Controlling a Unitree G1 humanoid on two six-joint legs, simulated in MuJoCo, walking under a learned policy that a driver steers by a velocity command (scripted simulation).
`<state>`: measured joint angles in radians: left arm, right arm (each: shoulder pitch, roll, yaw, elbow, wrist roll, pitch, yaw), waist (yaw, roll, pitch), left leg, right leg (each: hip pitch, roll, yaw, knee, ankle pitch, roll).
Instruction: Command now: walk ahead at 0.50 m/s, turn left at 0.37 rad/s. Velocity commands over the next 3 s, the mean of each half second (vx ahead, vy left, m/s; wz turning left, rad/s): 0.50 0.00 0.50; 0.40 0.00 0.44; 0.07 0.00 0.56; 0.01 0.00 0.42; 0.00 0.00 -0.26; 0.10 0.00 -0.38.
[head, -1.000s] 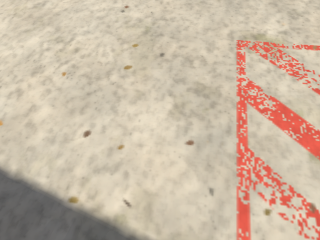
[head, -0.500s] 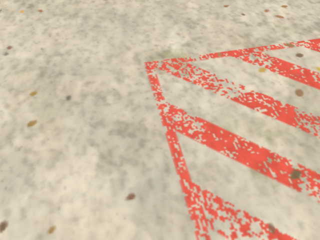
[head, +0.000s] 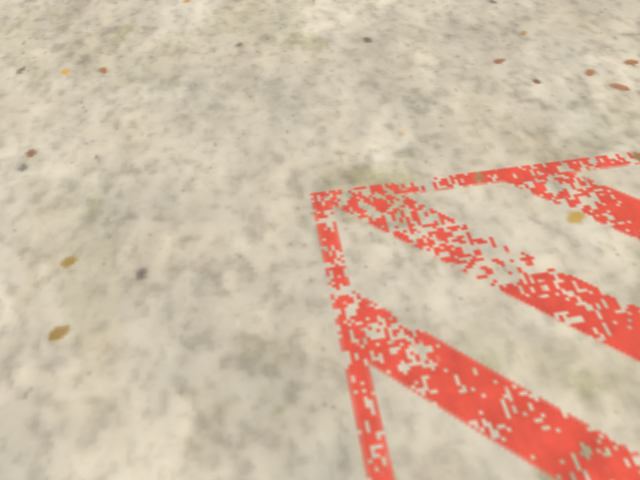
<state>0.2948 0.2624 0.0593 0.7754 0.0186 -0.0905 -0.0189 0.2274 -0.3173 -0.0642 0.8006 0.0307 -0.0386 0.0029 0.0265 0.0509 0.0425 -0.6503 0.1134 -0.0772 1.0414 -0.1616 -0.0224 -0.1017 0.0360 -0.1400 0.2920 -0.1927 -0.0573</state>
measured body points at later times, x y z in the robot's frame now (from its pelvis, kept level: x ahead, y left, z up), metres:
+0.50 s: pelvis +0.28 +0.08 +0.00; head +0.31 +0.10 +0.45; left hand +0.38 +0.39 -0.10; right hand +0.44 -0.17 -0.11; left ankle +0.27 +0.14 -0.75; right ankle +0.38 -0.09 -0.67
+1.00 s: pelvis +0.54 +0.10 +0.00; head +0.59 +0.11 +0.44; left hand +0.51 +0.39 -0.11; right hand +0.80 -0.08 -0.12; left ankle +0.50 +0.24 -0.67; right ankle +0.61 +0.03 -0.75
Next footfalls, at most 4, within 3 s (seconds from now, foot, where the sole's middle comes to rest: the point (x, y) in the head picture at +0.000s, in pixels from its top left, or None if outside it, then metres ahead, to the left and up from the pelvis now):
0.28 left None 0.31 0.15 -0.78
0.76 right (333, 406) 0.65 0.04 -0.78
1.26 left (215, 424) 0.60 0.30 -0.78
1.66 right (300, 359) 0.76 0.12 -0.78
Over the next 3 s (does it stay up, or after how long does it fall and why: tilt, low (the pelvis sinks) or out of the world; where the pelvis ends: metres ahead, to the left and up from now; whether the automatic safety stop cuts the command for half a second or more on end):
stays up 0.67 0.16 0.00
